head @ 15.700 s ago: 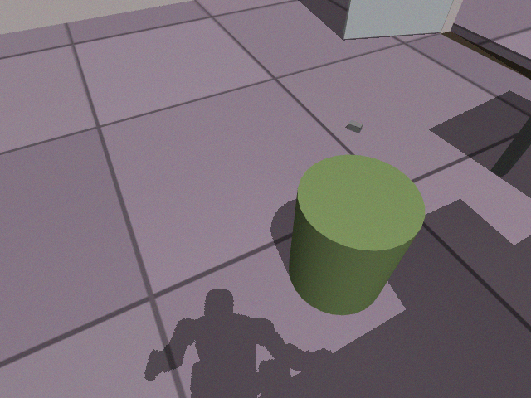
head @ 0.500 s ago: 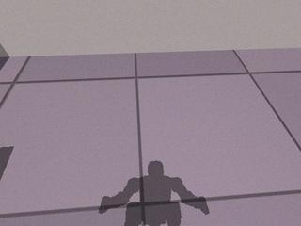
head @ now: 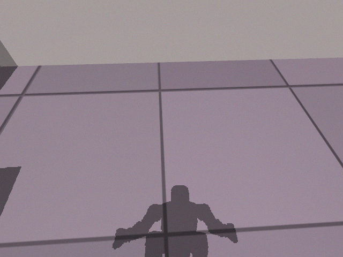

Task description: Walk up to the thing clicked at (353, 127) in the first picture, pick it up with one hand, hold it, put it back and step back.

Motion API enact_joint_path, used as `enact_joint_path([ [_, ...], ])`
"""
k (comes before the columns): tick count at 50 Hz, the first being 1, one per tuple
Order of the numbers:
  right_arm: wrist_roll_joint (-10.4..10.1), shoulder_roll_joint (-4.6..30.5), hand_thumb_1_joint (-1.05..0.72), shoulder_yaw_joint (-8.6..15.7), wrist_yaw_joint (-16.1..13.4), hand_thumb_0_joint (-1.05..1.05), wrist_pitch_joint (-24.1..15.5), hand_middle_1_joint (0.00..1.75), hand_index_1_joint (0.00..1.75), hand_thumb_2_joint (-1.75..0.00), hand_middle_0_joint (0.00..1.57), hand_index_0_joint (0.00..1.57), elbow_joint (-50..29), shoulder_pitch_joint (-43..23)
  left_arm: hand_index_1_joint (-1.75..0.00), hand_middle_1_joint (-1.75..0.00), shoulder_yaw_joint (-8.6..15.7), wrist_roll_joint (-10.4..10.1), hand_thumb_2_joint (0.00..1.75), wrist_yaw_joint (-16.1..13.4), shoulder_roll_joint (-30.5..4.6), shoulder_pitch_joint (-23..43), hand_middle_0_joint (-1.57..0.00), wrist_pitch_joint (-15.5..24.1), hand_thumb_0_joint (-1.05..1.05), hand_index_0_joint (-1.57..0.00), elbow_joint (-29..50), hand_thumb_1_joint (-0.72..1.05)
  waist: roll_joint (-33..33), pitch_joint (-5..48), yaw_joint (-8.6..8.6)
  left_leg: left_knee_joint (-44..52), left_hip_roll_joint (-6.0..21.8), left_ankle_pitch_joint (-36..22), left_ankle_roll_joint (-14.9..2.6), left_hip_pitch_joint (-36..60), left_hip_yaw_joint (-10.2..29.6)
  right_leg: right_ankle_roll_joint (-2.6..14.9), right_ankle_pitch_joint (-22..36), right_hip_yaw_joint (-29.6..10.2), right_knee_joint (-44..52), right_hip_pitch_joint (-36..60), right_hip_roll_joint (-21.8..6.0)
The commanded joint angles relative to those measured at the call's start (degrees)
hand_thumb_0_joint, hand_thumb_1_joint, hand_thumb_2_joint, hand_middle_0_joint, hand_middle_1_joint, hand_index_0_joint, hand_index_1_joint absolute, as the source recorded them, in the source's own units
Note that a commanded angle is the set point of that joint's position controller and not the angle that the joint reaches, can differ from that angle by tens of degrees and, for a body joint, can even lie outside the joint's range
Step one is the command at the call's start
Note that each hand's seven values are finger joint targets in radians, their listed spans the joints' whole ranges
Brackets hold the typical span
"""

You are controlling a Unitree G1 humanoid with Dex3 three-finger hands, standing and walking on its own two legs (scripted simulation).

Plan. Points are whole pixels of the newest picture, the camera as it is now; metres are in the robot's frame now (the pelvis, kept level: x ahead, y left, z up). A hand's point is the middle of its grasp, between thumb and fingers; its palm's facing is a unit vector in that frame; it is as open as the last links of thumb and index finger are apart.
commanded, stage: stand
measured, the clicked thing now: out of the picture -0.30 -1.38 -0.76
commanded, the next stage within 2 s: walk up in 0.36 s
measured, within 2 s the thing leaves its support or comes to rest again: neither
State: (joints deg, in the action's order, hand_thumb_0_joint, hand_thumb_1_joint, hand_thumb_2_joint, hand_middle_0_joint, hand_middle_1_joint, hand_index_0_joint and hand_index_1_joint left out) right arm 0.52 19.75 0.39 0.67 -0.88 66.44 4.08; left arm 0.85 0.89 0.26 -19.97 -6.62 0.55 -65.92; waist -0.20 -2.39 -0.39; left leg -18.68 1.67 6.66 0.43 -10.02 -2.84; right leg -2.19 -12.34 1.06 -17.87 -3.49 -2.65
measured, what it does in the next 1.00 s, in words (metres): lifts its left foot, turning right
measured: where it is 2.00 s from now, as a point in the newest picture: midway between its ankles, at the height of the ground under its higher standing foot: outside the picture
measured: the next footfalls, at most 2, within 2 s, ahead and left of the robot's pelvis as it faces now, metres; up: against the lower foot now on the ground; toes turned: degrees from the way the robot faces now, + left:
left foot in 1.08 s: +0.18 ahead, +0.08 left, +0.00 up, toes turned -46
right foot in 1.56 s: -0.08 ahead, -0.01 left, +0.00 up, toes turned -71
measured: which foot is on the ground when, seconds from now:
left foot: down 0.00-0.72, up 0.74-1.00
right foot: down 0.00-1.00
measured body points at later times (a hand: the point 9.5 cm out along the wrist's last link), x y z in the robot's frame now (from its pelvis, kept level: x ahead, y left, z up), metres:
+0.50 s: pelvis +0.00 +0.01 -0.01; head +0.03 +0.00 +0.43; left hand +0.09 +0.31 -0.14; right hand +0.10 -0.32 -0.13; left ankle +0.04 +0.12 -0.75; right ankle -0.03 -0.14 -0.75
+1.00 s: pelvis +0.02 +0.02 -0.02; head +0.06 -0.04 +0.42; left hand +0.24 +0.26 -0.11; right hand -0.02 -0.33 -0.14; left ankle +0.12 +0.11 -0.71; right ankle -0.01 -0.14 -0.75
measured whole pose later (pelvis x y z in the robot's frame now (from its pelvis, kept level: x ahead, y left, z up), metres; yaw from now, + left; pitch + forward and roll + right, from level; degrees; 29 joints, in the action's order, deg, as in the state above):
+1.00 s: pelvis +0.02 +0.02 -0.02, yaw -35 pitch -1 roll +0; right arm 0.8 24.6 4.7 3.1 5.6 44.3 3.4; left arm 3.5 2.5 -1.7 -20.9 -19.8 -0.5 -40.9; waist -4.5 -8.5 2.1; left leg -55.2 -0.5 25.9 1.6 -27.4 4.1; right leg -2.2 -12.7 -14.6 -32.9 -19.4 5.0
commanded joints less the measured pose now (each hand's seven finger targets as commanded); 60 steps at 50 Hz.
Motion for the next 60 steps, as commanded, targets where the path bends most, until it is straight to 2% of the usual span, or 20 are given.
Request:
enact_joint_path([
  [1,-0.1,12.8,-0.90,2.3,-0.7,0.00,-1.0,0.30,0.30,-0.90,0.20,0.20,-3.3,-2.6,-0.30,-0.30,1.8,-0.3,0.90,-0.6,-12.1,2.4,-0.20,0.9,0.00,-0.20,3.5,0.90,-0.5,3.5,-0.10,3.0,6.7,-1.8,-1.25,4.6,6.7,2.79,3.5,-3.9,4.0,-4.4,-5.7],
  [17,-0.2,12.6,-0.90,2.0,-0.8,0.00,-0.9,0.30,0.30,-0.90,0.20,0.20,-3.6,-2.6,-0.30,-0.30,1.9,-0.3,0.90,-0.8,-12.6,1.7,-0.20,0.9,0.00,-0.20,3.9,0.90,0.2,4.7,0.20,1.4,6.8,-8.5,-1.33,6.0,6.5,2.65,6.9,-3.7,3.8,-2.7,-6.1],
  [19,-0.2,16.2,-0.90,6.3,0.0,0.00,0.1,0.30,0.30,-0.90,0.20,0.20,-10.7,-6.0,-0.30,-0.30,3.8,0.5,0.90,-0.8,-16.4,-1.4,-0.20,-0.4,0.00,-0.20,9.5,0.90,-2.1,1.0,-1.14,-10.5,4.1,-2.4,-2.47,10.1,1.0,5.39,22.8,-10.1,-4.5,-16.2,-4.8],
  [22,-0.8,14.7,-0.90,7.2,0.8,0.00,1.3,0.30,0.30,-0.90,0.20,0.20,-14.4,-3.3,-0.30,-0.30,4.9,1.1,0.90,-0.8,-16.4,-0.8,-0.20,-0.4,0.00,-0.20,15.2,0.90,4.5,4.9,-1.75,-12.5,5.8,7.1,-3.58,5.6,4.4,7.94,16.5,-14.9,-8.3,-17.1,-4.6],
  [24,-0.5,15.6,-0.90,8.2,1.1,0.00,1.7,0.30,0.30,-0.90,0.20,0.20,-17.2,-2.7,-0.30,-0.30,4.6,1.2,0.90,-0.5,-14.8,-1.6,-0.20,-0.9,0.00,-0.20,17.7,0.90,0.2,6.6,-2.68,-9.5,10.5,10.8,-5.95,9.5,8.0,7.30,11.8,-12.0,-16.1,-22.9,-1.4],
  [26,0.5,16.8,-0.90,9.1,1.1,0.00,1.8,0.30,0.30,-0.90,0.20,0.20,-19.6,-2.4,-0.30,-0.30,4.3,1.2,0.90,-0.6,-11.8,-3.0,-0.20,-1.7,0.00,-0.20,19.6,0.90,-11.3,8.1,-3.60,1.5,26.0,7.3,-13.77,8.6,13.6,4.31,-17.0,-2.6,-34.7,-26.6,1.2],
  [27,1.0,16.9,-0.90,9.6,1.3,0.00,1.8,0.30,0.30,-0.90,0.20,0.20,-20.5,-2.3,-0.30,-0.30,4.3,1.2,0.90,-0.4,-12.4,-3.3,-0.20,-2.0,0.00,-0.20,20.1,0.90,-9.9,6.2,-3.35,4.0,29.0,8.8,-15.76,5.8,13.7,4.04,-18.8,-3.1,-39.1,-27.2,-1.0],
  [31,1.6,16.3,-0.90,9.3,1.6,0.00,1.6,0.30,0.30,-0.90,0.20,0.20,-24.8,-8.9,-0.30,-0.30,5.2,0.1,0.90,1.6,-13.1,-10.8,-0.20,-1.9,0.00,-0.20,19.6,0.90,-11.3,2.5,1.27,-1.5,21.2,9.2,-10.15,-0.5,-1.1,2.90,-11.3,-1.1,-30.3,-20.5,-4.2],
  [34,1.5,15.1,-0.90,9.0,2.4,0.00,2.6,0.30,0.30,-0.90,0.20,0.20,-26.4,-10.1,-0.30,-0.30,7.1,0.8,0.90,1.1,-15.3,-18.9,-0.20,-1.1,0.00,-0.20,18.5,0.90,-6.3,7.0,4.30,-17.5,16.7,9.5,-7.37,-6.5,-8.0,2.53,-5.2,2.1,-19.3,-6.1,0.1],
  [35,1.2,13.1,-0.90,8.3,2.8,0.00,3.3,0.30,0.30,-0.90,0.20,0.20,-27.2,-10.7,-0.30,-0.30,7.9,1.2,0.90,0.5,-17.3,-22.0,-0.20,-0.6,0.00,-0.20,17.8,0.90,1.3,5.5,6.30,-28.7,11.9,15.8,-5.10,-13.0,-9.7,4.50,-2.6,-3.3,-12.4,-2.3,0.5],
  [36,0.6,9.4,-0.90,7.1,3.1,0.00,3.9,0.30,0.30,-0.90,0.20,0.20,-29.1,-10.8,-0.30,-0.30,9.1,2.0,0.90,-0.3,-22.5,-22.4,-0.20,0.1,0.00,-0.20,19.7,0.90,18.1,0.6,7.03,-40.5,3.4,29.8,-1.04,-24.2,-9.3,9.47,-1.0,-26.2,-1.7,-4.6,-8.6],
  [37,0.2,7.9,-0.90,6.3,3.0,0.00,4.7,0.30,0.30,-0.90,0.20,0.20,-30.1,-10.0,-0.30,-0.30,8.5,2.2,0.90,-0.9,-24.2,-16.3,-0.20,0.7,0.00,-0.20,23.7,0.90,17.6,-1.8,3.33,-47.0,-1.0,33.0,2.21,-30.8,0.6,15.39,-5.0,-45.3,5.6,-9.2,-14.9],
  [38,0.0,11.2,-0.90,7.0,2.7,0.00,4.7,0.30,0.30,-0.90,0.20,0.20,-30.1,-10.1,-0.30,-0.30,8.5,1.9,0.90,-1.4,-23.9,-14.0,-0.20,0.6,0.00,-0.20,25.2,0.90,13.3,-0.2,2.49,-49.3,0.1,31.3,2.06,-28.5,6.9,18.52,-4.7,-48.5,6.8,-9.5,-16.2],
  [41,-0.5,14.3,-0.90,7.5,2.3,0.00,4.5,0.30,0.30,-0.90,0.20,0.20,-25.0,-1.4,-0.30,-0.30,8.0,0.9,0.90,-2.9,-19.2,-6.8,-0.20,0.4,0.00,-0.20,27.8,0.90,11.5,4.8,-1.71,-45.5,2.1,20.5,1.50,-25.3,8.2,11.41,6.6,-30.2,-2.6,-3.1,-6.6],
  [51,-0.1,13.1,-0.90,7.3,1.5,0.00,3.8,0.30,0.30,-0.90,0.20,0.20,-28.9,-1.1,-0.30,-0.30,8.2,1.4,0.90,-2.9,-18.2,-9.3,-0.20,-0.3,0.00,-0.20,33.7,0.90,8.9,6.0,0.83,-24.8,-3.9,17.7,-0.17,-10.3,7.9,12.52,24.6,-32.7,-10.6,-11.3,-3.1],
  [53,0.0,12.8,-0.90,7.8,1.0,0.00,3.1,0.30,0.30,-0.90,0.20,0.20,-27.4,5.5,-0.30,-0.30,7.5,0.9,0.90,-2.6,-16.8,-4.6,-0.20,-0.8,0.00,-0.20,35.6,0.90,8.6,6.5,-2.93,-10.8,-3.6,8.6,-0.94,1.7,7.5,8.25,19.1,-30.3,-13.8,-19.4,0.3],
  [54,0.9,15.4,-0.90,8.6,0.5,0.00,2.7,0.30,0.30,-0.90,0.20,0.20,-27.6,7.0,-0.30,-0.30,6.6,0.5,0.90,-2.4,-13.7,-5.3,-0.20,-0.9,0.00,-0.20,36.0,0.90,0.8,7.2,-3.92,-3.3,2.7,8.8,-2.66,7.3,14.3,4.26,8.2,-24.9,-20.6,-25.3,5.3],
  [55,1.1,19.8,-0.90,9.3,0.2,0.00,2.3,0.30,0.30,-0.90,0.20,0.20,-29.3,3.7,-0.30,-0.30,6.0,0.3,0.90,-2.5,-10.0,-10.4,-0.20,-1.3,0.00,-0.20,34.9,0.90,-15.4,7.5,-0.71,0.8,17.5,9.1,-6.13,9.1,30.4,1.90,-16.8,-15.2,-32.5,-31.4,14.7],
  [56,0.4,22.0,-0.90,9.6,0.6,0.00,2.5,0.30,0.30,-0.90,0.20,0.20,-30.8,-0.8,-0.30,-0.30,7.4,1.4,0.90,-2.9,-15.2,-13.7,-0.20,-1.6,0.00,-0.20,32.3,0.90,-14.5,7.0,-0.76,3.5,25.5,10.8,-14.13,0.8,35.1,0.89,-21.9,-12.9,-42.7,-28.2,11.1],
  [60,0.6,16.9,-0.90,8.6,0.1,0.00,1.1,0.30,0.30,-0.90,0.20,0.20,-29.8,-2.8,-0.30,-0.30,8.4,0.6,0.90,0.4,-16.7,-11.5,-0.20,-2.6,0.00,-0.20,28.6,0.90,-9.2,0.0,1.57,3.3,14.6,14.8,-7.89,-5.5,16.7,1.65,-7.4,-11.1,-50.7,-26.7,6.4],
])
